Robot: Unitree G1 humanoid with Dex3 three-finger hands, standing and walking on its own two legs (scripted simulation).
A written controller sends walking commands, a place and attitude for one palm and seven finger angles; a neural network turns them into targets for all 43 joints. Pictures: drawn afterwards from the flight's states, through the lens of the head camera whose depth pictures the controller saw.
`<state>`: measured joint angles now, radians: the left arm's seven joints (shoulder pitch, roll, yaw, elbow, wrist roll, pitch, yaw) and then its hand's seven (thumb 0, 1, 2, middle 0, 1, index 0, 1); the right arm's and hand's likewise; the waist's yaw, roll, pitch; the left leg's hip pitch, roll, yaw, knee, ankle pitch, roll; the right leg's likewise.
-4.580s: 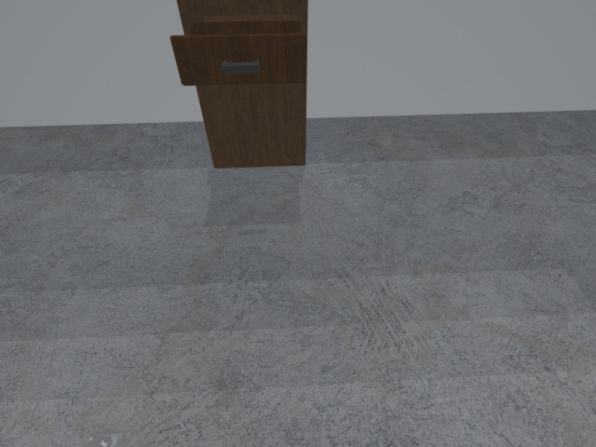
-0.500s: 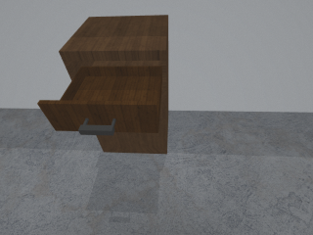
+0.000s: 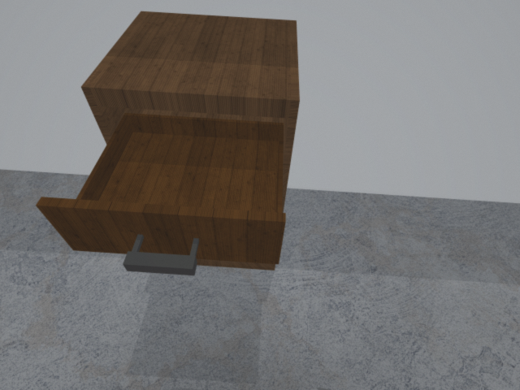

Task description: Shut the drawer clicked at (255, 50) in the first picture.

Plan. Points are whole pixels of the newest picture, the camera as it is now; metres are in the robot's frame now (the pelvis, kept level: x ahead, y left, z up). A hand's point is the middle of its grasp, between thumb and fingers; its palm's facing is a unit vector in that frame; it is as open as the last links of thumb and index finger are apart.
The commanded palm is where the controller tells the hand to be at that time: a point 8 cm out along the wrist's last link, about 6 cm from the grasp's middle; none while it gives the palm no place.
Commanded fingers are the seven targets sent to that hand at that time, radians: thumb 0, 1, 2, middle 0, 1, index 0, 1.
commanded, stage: come to a stop and stand still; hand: left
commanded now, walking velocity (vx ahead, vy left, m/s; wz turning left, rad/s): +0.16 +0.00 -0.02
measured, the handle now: (164, 252) +0.35 +0.21 -0.06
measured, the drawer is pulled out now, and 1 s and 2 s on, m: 0.30 0.30 0.30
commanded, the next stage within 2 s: look again from close up in 1.38 s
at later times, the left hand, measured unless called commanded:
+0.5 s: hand out of the picture +0.14 +0.17 -0.16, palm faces +0.04 -0.97 -0.23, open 7.2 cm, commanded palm none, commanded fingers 0.00 0.90 0.90 -0.20 -0.30 -0.20 -0.30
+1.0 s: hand out of the picture +0.00 +0.22 -0.16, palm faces +0.02 -0.96 -0.26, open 7.3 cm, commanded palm none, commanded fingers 0.00 0.90 0.90 -0.20 -0.30 -0.20 -0.30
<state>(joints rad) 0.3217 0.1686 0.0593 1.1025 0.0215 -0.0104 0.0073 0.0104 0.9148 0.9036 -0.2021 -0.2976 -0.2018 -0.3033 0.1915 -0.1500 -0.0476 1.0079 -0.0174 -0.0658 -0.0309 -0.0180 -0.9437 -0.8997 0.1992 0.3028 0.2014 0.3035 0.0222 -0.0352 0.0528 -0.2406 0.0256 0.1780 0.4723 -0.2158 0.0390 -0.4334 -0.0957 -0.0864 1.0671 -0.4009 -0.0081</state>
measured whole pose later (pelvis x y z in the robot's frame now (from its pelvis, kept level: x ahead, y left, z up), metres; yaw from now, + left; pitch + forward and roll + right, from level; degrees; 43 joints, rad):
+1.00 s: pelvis +0.03 +0.03 -0.01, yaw -2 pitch +0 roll +1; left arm 0.43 0.16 0.01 1.00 0.03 0.01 0.02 0.01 0.91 0.90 -0.20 -0.30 -0.20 -0.30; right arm 0.30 -0.22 -0.02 0.98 -0.02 0.03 -0.02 0.00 -0.91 -0.90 0.20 0.30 0.20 0.30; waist 0.01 0.06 -0.02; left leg -0.34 0.00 0.08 0.71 -0.40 0.03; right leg -0.24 0.04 -0.06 0.57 -0.32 -0.08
